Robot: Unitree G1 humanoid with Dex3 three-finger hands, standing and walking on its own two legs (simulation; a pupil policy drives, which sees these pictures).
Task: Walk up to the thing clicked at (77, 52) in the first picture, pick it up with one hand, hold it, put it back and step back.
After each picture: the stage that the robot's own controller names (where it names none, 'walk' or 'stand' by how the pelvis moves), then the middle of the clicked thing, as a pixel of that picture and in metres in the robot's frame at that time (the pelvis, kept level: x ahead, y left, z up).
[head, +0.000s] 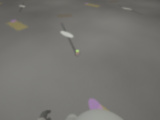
stand; (77, 52) +1.39 +0.27 -0.72
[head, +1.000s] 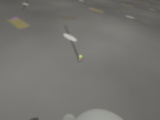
walk; (80, 58) +1.28 +0.12 -0.71
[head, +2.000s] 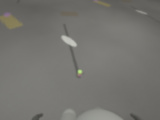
walk; (79, 73) +0.77 +0.09 -0.71
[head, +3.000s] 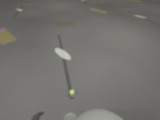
walk; (72, 93) +0.48 +0.20 -0.71
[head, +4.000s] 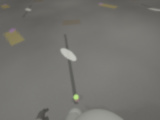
stand; (76, 98) +0.37 +0.19 -0.70
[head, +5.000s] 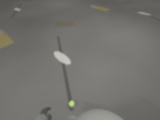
stand; (72, 104) +0.31 +0.20 -0.72
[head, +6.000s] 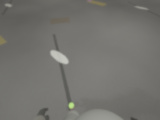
stand; (71, 106) +0.24 +0.19 -0.71
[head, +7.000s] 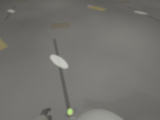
stand; (70, 112) +0.21 +0.21 -0.72
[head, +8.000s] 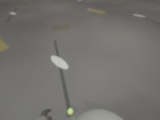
stand; (70, 112) +0.23 +0.20 -0.73
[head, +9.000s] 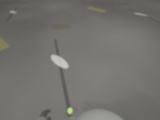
stand; (70, 111) +0.23 +0.21 -0.73
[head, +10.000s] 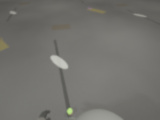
stand; (70, 111) +0.23 +0.21 -0.73
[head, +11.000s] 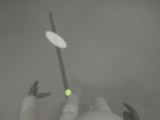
go down; (68, 93) +0.27 +0.20 -0.60
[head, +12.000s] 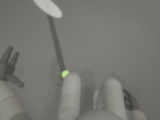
go down; (66, 75) +0.33 +0.21 -0.31
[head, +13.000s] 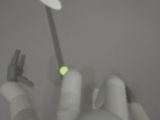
close in; (64, 71) +0.33 +0.22 -0.29
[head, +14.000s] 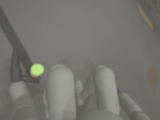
close; (36, 71) +0.32 +0.24 -0.21
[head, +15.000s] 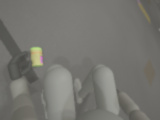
close; (36, 57) +0.41 +0.24 -0.24
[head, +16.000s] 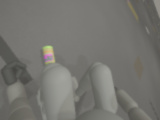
lift; (48, 55) +0.44 +0.13 -0.23
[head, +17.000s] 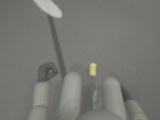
lift; (92, 69) +0.44 -0.04 -0.34
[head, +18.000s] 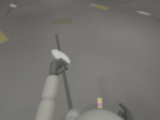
go down; (99, 103) +0.35 -0.20 -0.68
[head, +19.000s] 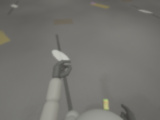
hold; (105, 104) +0.34 -0.27 -0.70
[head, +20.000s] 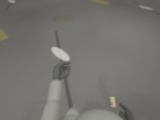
hold; (112, 102) +0.35 -0.37 -0.70
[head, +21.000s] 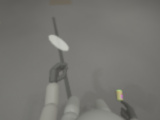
stand; (119, 95) +0.35 -0.46 -0.64
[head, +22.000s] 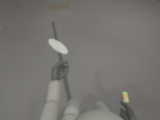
stand; (125, 97) +0.35 -0.54 -0.65
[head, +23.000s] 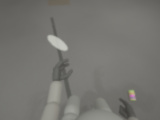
stand; (132, 95) +0.36 -0.62 -0.62
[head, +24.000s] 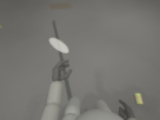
stand; (138, 98) +0.35 -0.69 -0.63
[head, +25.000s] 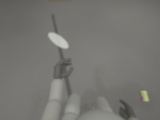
stand; (144, 96) +0.36 -0.75 -0.61
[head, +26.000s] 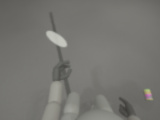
stand; (148, 94) +0.36 -0.81 -0.59
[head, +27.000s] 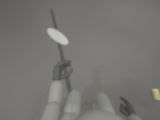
close; (156, 94) +0.37 -0.86 -0.58
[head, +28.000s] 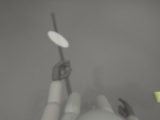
close; (158, 97) +0.36 -0.91 -0.60
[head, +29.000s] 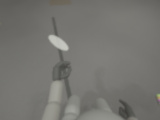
close; out of the picture +0.35 -0.95 -0.62
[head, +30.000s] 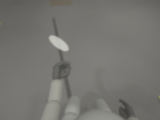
close; out of the picture +0.35 -0.99 -0.63
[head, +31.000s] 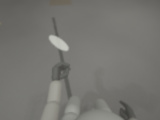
close; out of the picture +0.34 -1.03 -0.63
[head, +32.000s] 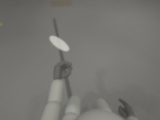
close; out of the picture +0.34 -1.06 -0.62
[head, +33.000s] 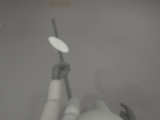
stand; out of the picture +0.34 -1.09 -0.64
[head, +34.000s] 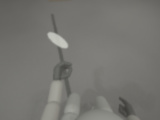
close; out of the picture +0.35 -1.10 -0.60
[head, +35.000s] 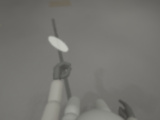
hold; out of the picture +0.35 -1.12 -0.63
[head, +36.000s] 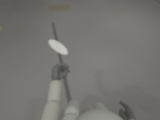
hold; out of the picture +0.34 -1.13 -0.66
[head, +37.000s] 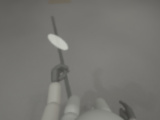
close; out of the picture +0.35 -1.14 -0.63
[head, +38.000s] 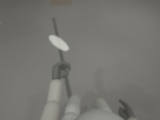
close; out of the picture +0.35 -1.15 -0.62
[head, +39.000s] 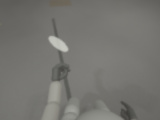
close; out of the picture +0.34 -1.14 -0.65
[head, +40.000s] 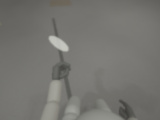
close; out of the picture +0.34 -1.15 -0.63
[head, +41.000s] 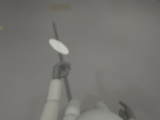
close; out of the picture +0.34 -1.14 -0.64
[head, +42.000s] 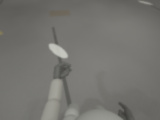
hold; out of the picture +0.33 -1.13 -0.67
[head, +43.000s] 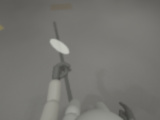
close; out of the picture +0.33 -1.13 -0.65
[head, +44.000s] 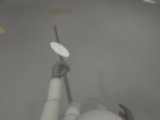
hold; out of the picture +0.33 -1.13 -0.67
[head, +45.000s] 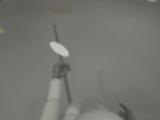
hold; out of the picture +0.33 -1.11 -0.67
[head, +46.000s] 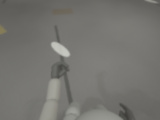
close; out of the picture +0.33 -1.12 -0.67
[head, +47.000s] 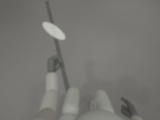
crouch; out of the picture +0.38 -1.11 -0.55
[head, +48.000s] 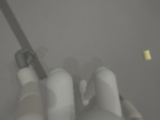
lower; (146, 55) +0.62 -1.04 -0.26
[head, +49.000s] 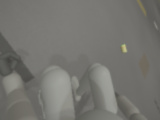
lower; (123, 48) +0.73 -0.99 -0.25
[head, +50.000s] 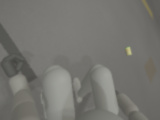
lower; (128, 51) +0.72 -1.00 -0.25
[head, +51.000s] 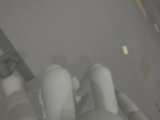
lower; (124, 50) +0.74 -1.00 -0.24
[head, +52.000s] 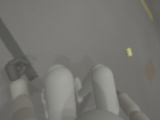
open; (128, 52) +0.73 -1.01 -0.24
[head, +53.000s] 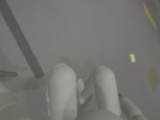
stand; (131, 58) +0.73 -1.03 -0.24
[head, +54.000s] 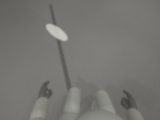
walk; out of the picture +0.39 -1.14 -0.55
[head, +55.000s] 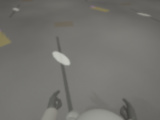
stand; out of the picture +0.32 -1.16 -0.69
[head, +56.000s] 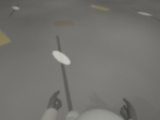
stand; out of the picture +0.32 -1.17 -0.69
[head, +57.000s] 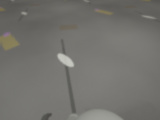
stand; out of the picture +0.34 -1.17 -0.74
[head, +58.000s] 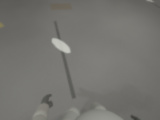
walk; out of the picture +0.40 -1.25 -0.74
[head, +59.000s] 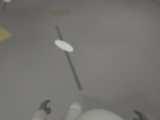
walk; out of the picture +0.70 -1.22 -0.72
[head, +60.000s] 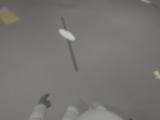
walk; (156, 75) +0.86 -1.20 -0.72
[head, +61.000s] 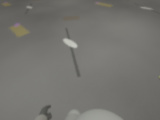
stand; out of the picture +0.86 -1.18 -0.73
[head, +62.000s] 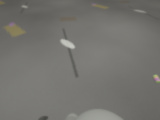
stand; (156, 78) +0.89 -1.19 -0.75
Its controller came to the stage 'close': yes
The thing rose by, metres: 0.01
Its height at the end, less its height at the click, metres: -0.02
